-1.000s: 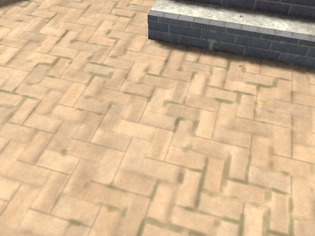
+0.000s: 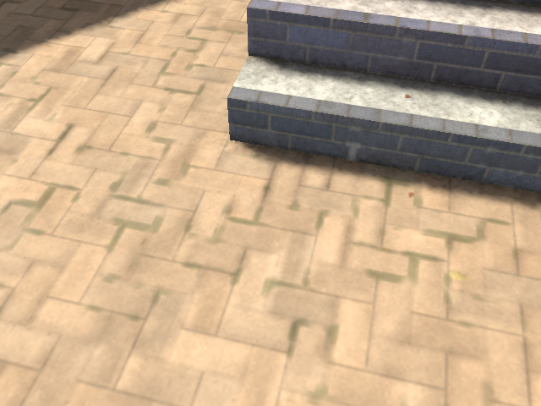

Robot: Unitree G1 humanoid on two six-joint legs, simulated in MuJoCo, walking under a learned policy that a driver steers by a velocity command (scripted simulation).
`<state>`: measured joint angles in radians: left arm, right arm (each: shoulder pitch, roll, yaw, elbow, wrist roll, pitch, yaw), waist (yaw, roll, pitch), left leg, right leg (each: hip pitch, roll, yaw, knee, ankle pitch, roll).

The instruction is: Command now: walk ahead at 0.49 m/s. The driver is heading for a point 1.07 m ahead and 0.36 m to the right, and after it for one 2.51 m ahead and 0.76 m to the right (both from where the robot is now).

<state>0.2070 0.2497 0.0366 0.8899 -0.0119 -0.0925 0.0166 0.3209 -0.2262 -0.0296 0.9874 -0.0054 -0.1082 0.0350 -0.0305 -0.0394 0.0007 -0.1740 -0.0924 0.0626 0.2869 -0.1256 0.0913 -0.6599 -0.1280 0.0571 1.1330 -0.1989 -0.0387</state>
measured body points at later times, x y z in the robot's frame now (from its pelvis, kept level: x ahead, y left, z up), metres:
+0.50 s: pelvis +0.28 -0.10 +0.00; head +0.30 -0.12 +0.45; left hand +0.39 +0.15 -0.12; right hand +0.36 -0.38 -0.13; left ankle +0.30 +0.07 -0.66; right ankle +0.29 -0.17 -0.74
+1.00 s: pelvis +0.56 -0.11 +0.00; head +0.58 -0.11 +0.44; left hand +0.76 +0.10 -0.12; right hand +0.55 -0.41 -0.11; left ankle +0.63 -0.03 -0.74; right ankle +0.45 -0.22 -0.65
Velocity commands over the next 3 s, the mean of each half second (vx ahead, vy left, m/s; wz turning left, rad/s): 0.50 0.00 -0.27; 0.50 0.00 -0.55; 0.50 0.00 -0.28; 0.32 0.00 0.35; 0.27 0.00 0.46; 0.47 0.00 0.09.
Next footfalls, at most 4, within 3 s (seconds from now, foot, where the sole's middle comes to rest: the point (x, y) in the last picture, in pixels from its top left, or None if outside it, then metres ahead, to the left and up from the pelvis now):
0.30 right None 0.33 -0.17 -0.78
0.82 left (291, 350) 0.67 -0.05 -0.78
1.34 right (410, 314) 0.76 -0.38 -0.78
1.84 left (377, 224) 1.08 -0.35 -0.78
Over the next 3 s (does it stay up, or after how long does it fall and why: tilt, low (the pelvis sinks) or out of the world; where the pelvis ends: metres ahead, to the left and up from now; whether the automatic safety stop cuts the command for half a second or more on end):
stays up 1.12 -0.37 0.00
